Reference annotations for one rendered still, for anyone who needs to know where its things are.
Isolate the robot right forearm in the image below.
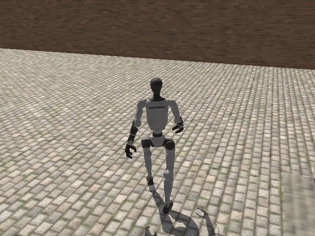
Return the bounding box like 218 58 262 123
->
177 116 184 128

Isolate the robot right shin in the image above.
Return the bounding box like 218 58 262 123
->
164 171 173 207

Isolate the humanoid robot head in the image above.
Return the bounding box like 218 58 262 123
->
148 78 165 101

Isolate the robot left forearm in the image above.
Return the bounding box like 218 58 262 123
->
127 120 138 146

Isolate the left robot upper arm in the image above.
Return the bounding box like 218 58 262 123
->
134 99 147 127

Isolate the right robot hand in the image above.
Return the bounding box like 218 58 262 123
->
172 125 184 134

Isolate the left robot hand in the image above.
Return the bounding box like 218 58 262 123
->
125 144 136 159

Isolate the right robot upper arm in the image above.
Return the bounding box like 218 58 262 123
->
167 98 182 123

